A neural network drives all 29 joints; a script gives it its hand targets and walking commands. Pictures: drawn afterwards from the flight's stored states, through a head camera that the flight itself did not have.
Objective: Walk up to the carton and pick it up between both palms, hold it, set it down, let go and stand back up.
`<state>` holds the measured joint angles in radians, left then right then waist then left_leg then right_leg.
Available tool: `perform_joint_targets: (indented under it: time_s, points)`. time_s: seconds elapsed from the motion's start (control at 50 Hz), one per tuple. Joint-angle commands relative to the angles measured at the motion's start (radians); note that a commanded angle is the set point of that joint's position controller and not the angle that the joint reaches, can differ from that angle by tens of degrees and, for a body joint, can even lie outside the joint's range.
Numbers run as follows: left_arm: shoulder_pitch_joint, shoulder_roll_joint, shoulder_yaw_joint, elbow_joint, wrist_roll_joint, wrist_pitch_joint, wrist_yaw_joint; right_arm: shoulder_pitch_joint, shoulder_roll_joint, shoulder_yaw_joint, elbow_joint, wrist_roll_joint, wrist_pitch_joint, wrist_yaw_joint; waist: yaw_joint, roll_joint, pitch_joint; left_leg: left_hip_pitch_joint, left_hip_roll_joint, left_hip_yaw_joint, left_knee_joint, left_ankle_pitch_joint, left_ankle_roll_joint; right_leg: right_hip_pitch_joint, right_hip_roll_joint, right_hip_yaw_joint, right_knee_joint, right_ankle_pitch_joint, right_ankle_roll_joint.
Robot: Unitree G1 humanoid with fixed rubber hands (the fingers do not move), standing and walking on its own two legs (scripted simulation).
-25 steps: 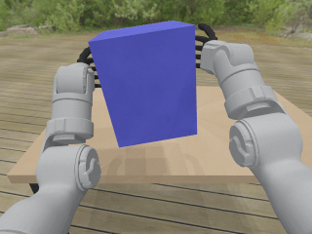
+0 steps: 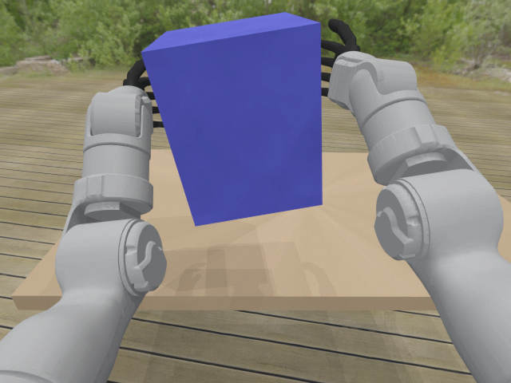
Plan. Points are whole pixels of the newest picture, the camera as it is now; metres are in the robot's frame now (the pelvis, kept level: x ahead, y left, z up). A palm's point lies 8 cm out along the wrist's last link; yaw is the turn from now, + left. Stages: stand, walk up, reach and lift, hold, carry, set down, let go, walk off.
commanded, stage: set down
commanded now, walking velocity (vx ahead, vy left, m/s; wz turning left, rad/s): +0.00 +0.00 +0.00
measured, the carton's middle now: (241, 115) +0.41 +0.03 +0.33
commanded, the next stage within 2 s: none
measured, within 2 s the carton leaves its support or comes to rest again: neither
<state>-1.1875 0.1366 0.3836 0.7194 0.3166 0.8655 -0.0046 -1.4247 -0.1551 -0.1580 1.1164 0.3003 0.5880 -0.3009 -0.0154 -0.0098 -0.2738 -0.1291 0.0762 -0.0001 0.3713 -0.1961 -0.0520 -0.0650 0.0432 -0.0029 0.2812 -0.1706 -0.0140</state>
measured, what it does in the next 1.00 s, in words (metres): stands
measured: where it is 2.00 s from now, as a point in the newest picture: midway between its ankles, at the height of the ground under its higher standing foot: outside the picture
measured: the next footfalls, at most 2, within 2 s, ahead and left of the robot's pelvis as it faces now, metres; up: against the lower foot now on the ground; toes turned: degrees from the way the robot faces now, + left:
none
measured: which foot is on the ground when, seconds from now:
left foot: down 0.00-1.00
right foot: down 0.00-1.00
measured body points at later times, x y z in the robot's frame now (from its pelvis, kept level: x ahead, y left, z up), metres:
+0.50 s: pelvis +0.01 +0.00 +0.00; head -0.05 +0.01 +0.45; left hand +0.41 +0.19 +0.28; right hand +0.44 -0.09 +0.37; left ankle +0.01 +0.15 -0.75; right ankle -0.01 -0.11 -0.75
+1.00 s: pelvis +0.02 +0.00 +0.00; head -0.03 +0.01 +0.45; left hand +0.42 +0.19 +0.27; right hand +0.45 -0.09 +0.34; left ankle +0.01 +0.15 -0.75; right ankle -0.01 -0.11 -0.75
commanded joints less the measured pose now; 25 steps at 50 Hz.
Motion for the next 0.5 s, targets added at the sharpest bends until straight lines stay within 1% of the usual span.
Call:
perform_joint_targets:
  time_s: [0.0, 0.02, 0.04, 0.06, 0.08, 0.1, 0.12, 0.14, 0.16, 0.18, 0.2, 0.22, 0.24, 0.26, 0.28, 0.3, 0.32, 0.34, 0.36, 0.38, 0.4, 0.42, 0.44, 0.46, 0.48]
  points:
    - [-0.806, -0.367, -0.054, -0.044, -0.075, -0.127, -0.190, -0.681, 0.431, -0.014, -0.079, 0.039, -0.056, 0.198, -0.058, -0.022, -0.011, 0.046, -0.124, 0.015, -0.104, 0.050, 0.032, 0.046, -0.021, -0.023, -0.084, 0.000, 0.063]
    - [-0.811, -0.374, -0.064, -0.076, -0.083, -0.134, -0.187, -0.685, 0.441, 0.004, -0.104, 0.044, -0.071, 0.193, -0.061, -0.010, -0.053, 0.073, -0.125, 0.013, -0.096, 0.115, 0.032, 0.058, -0.018, -0.019, -0.083, 0.054, 0.064]
    - [-0.826, -0.342, -0.065, -0.094, -0.106, -0.145, -0.173, -0.703, 0.392, -0.003, -0.127, 0.045, -0.091, 0.190, -0.046, -0.004, -0.078, 0.075, -0.122, 0.013, -0.095, 0.129, 0.029, 0.065, -0.011, -0.010, -0.083, 0.064, 0.059]
    - [-0.800, -0.373, -0.060, -0.071, -0.087, -0.146, -0.174, -0.689, 0.414, 0.020, -0.116, 0.048, -0.103, 0.199, -0.055, -0.017, -0.055, 0.071, -0.126, 0.012, -0.088, 0.134, 0.036, 0.064, -0.015, -0.022, -0.084, 0.074, 0.063]
    - [-0.797, -0.397, -0.077, -0.090, -0.089, -0.156, -0.173, -0.682, 0.420, 0.023, -0.119, 0.049, -0.116, 0.199, -0.061, 0.005, -0.057, 0.091, -0.128, 0.011, -0.077, 0.175, 0.033, 0.063, -0.014, -0.019, -0.077, 0.108, 0.066]
    - [-0.821, -0.372, -0.050, -0.072, -0.054, -0.159, -0.170, -0.673, 0.426, 0.020, -0.064, 0.027, -0.121, 0.204, -0.051, -0.003, -0.049, 0.091, -0.130, 0.016, -0.088, 0.151, 0.037, 0.063, -0.011, -0.033, -0.076, 0.064, 0.058]
    - [-0.826, -0.406, -0.068, -0.112, -0.069, -0.170, -0.165, -0.638, 0.426, 0.031, -0.040, 0.044, -0.129, 0.210, -0.060, 0.009, -0.057, 0.102, -0.120, 0.010, -0.098, 0.153, 0.030, 0.072, -0.006, -0.031, -0.077, 0.067, 0.057]
    - [-0.783, -0.411, -0.062, -0.111, -0.061, -0.160, -0.160, -0.648, 0.422, 0.039, -0.071, 0.055, -0.140, 0.220, -0.038, 0.027, -0.046, 0.103, -0.119, 0.019, -0.094, 0.183, 0.026, 0.084, -0.007, -0.033, -0.076, 0.082, 0.051]
    - [-0.788, -0.424, -0.090, -0.141, -0.087, -0.170, -0.155, -0.659, 0.424, 0.045, -0.091, 0.038, -0.156, 0.220, -0.042, 0.032, -0.101, 0.109, -0.116, 0.011, -0.091, 0.202, 0.022, 0.104, -0.005, -0.031, -0.075, 0.104, 0.048]
    - [-0.788, -0.397, -0.070, -0.158, -0.104, -0.178, -0.143, -0.641, 0.439, 0.062, -0.091, 0.051, -0.160, 0.219, -0.029, -0.006, -0.104, 0.131, -0.119, 0.016, -0.075, 0.222, 0.035, 0.096, -0.001, -0.033, -0.069, 0.119, 0.054]
    - [-0.800, -0.406, -0.088, -0.202, -0.112, -0.179, -0.133, -0.643, 0.433, 0.082, -0.128, 0.065, -0.179, 0.215, -0.034, 0.013, -0.142, 0.155, -0.119, 0.018, -0.064, 0.296, 0.029, 0.116, 0.003, -0.042, -0.054, 0.194, 0.054]
    - [-0.783, -0.441, -0.122, -0.219, -0.120, -0.184, -0.132, -0.643, 0.449, 0.116, -0.136, 0.067, -0.186, 0.218, -0.027, 0.016, -0.193, 0.181, -0.122, 0.011, -0.049, 0.358, 0.026, 0.141, 0.012, -0.041, -0.054, 0.234, 0.048]
    - [-0.790, -0.458, -0.171, -0.277, -0.155, -0.188, -0.119, -0.604, 0.451, 0.154, -0.138, 0.095, -0.191, 0.221, -0.041, 0.031, -0.248, 0.221, -0.121, 0.010, -0.027, 0.438, 0.012, 0.155, 0.016, -0.047, -0.047, 0.304, 0.047]
    - [-0.738, -0.436, -0.180, -0.327, -0.152, -0.186, -0.101, -0.571, 0.406, 0.166, -0.210, 0.111, -0.208, 0.204, -0.046, 0.061, -0.276, 0.251, -0.124, 0.006, -0.006, 0.507, -0.003, 0.186, 0.033, -0.051, -0.027, 0.359, 0.042]
    - [-0.724, -0.427, -0.185, -0.308, -0.172, -0.186, -0.093, -0.539, 0.372, 0.152, -0.181, 0.119, -0.207, 0.194, -0.060, 0.058, -0.234, 0.243, -0.117, 0.001, -0.004, 0.489, -0.011, 0.166, 0.031, -0.049, -0.037, 0.325, 0.039]
    - [-0.704, -0.423, -0.214, -0.329, -0.188, -0.183, -0.087, -0.523, 0.370, 0.174, -0.193, 0.125, -0.209, 0.189, -0.056, 0.054, -0.222, 0.233, -0.116, -0.001, 0.005, 0.500, -0.006, 0.150, 0.031, -0.051, -0.036, 0.343, 0.043]
    - [-0.721, -0.493, -0.236, -0.372, -0.182, -0.182, -0.097, -0.530, 0.428, 0.195, -0.219, 0.138, -0.219, 0.201, -0.065, 0.076, -0.254, 0.273, -0.118, 0.002, 0.019, 0.541, -0.013, 0.158, 0.029, -0.056, -0.034, 0.372, 0.039]
    - [-0.688, -0.436, -0.225, -0.378, -0.179, -0.176, -0.086, -0.484, 0.385, 0.195, -0.205, 0.131, -0.211, 0.187, -0.055, 0.055, -0.240, 0.279, -0.116, 0.003, 0.012, 0.523, -0.006, 0.161, 0.025, -0.050, -0.036, 0.377, 0.045]
    - [-0.715, -0.439, -0.216, -0.380, -0.162, -0.174, -0.080, -0.510, 0.410, 0.204, -0.175, 0.124, -0.204, 0.200, -0.039, 0.060, -0.215, 0.236, -0.114, 0.004, -0.002, 0.504, -0.005, 0.168, 0.022, -0.048, -0.036, 0.361, 0.044]
    - [-0.666, -0.406, -0.223, -0.420, -0.162, -0.174, -0.065, -0.450, 0.378, 0.210, -0.183, 0.143, -0.200, 0.193, -0.039, 0.072, -0.232, 0.258, -0.114, 0.008, 0.003, 0.518, -0.011, 0.184, 0.034, -0.049, -0.024, 0.382, 0.047]
    - [-0.708, -0.482, -0.255, -0.433, -0.188, -0.175, -0.076, -0.482, 0.441, 0.217, -0.204, 0.136, -0.212, 0.210, -0.062, 0.060, -0.252, 0.256, -0.112, 0.004, 0.006, 0.536, -0.015, 0.180, 0.032, -0.064, -0.018, 0.397, 0.047]
    - [-0.715, -0.486, -0.259, -0.441, -0.194, -0.177, -0.073, -0.477, 0.437, 0.217, -0.210, 0.136, -0.214, 0.209, -0.049, 0.068, -0.252, 0.255, -0.113, 0.003, 0.006, 0.516, -0.010, 0.158, 0.029, -0.056, -0.027, 0.366, 0.050]
    - [-0.700, -0.473, -0.266, -0.448, -0.194, -0.180, -0.064, -0.468, 0.408, 0.207, -0.210, 0.142, -0.218, 0.209, -0.055, 0.089, -0.248, 0.254, -0.113, 0.000, 0.013, 0.521, -0.017, 0.156, 0.032, -0.055, -0.026, 0.368, 0.044]
    - [-0.717, -0.500, -0.282, -0.439, -0.195, -0.181, -0.066, -0.503, 0.452, 0.217, -0.229, 0.129, -0.225, 0.216, -0.045, 0.065, -0.284, 0.271, -0.108, 0.006, 0.016, 0.519, -0.012, 0.160, 0.035, -0.057, -0.021, 0.371, 0.043]
    - [-0.690, -0.485, -0.298, -0.486, -0.212, -0.188, -0.047, -0.484, 0.412, 0.222, -0.257, 0.145, -0.229, 0.211, -0.047, 0.083, -0.329, 0.283, -0.109, -0.002, 0.026, 0.537, -0.024, 0.154, 0.046, -0.056, -0.012, 0.372, 0.042]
